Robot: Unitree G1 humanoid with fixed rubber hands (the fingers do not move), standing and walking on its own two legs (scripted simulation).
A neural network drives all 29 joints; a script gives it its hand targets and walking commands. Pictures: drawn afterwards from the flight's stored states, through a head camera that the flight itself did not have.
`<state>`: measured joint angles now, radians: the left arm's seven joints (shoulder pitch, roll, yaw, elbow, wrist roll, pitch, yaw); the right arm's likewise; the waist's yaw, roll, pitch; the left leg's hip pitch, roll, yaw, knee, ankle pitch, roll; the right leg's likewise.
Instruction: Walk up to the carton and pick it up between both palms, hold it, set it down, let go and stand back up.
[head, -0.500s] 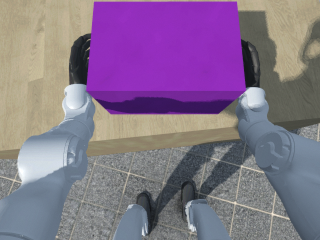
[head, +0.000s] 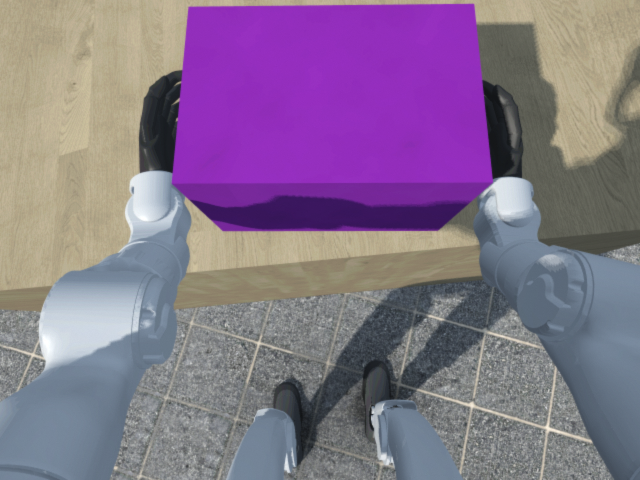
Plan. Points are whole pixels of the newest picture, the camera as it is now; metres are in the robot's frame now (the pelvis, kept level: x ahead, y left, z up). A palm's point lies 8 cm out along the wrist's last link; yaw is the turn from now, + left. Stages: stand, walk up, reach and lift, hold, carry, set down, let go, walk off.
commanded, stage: reach and lift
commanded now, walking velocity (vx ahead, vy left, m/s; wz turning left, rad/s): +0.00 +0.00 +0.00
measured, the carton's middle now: (330, 134) +0.51 -0.01 -0.04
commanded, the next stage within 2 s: none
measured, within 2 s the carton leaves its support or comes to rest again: leaves its support in 0.94 s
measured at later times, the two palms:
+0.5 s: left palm (168, 190) +0.44 +0.18 -0.02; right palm (510, 186) +0.43 -0.21 -0.03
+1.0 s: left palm (145, 240) +0.38 +0.19 +0.00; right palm (512, 222) +0.38 -0.19 -0.01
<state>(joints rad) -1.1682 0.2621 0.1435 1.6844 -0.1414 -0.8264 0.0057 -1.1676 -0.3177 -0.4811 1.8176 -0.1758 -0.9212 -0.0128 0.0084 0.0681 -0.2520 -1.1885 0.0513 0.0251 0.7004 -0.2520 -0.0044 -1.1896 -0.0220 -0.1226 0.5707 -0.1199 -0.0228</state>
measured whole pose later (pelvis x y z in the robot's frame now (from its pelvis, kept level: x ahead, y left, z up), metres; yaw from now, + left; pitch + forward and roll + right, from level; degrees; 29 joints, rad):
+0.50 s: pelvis -0.01 +0.00 +0.00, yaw +0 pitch +39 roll -2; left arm -1.03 0.20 0.12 1.62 -0.19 -0.79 0.03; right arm -1.05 -0.28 -0.41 1.71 -0.13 -0.79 -0.02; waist 0.01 0.06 -0.28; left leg -1.16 0.05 0.03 0.76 -0.27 0.00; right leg -1.17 -0.02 -0.11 0.64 -0.14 -0.02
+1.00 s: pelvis +0.00 +0.01 +0.01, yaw +0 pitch +29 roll -3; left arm -0.70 0.12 -0.10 1.42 -0.32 -0.63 0.10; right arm -0.73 -0.23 -0.16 1.50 0.07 -0.60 0.01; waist 0.02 0.07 -0.33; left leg -0.94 0.06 0.02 0.74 -0.31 0.01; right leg -0.93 -0.02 -0.12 0.58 -0.16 0.01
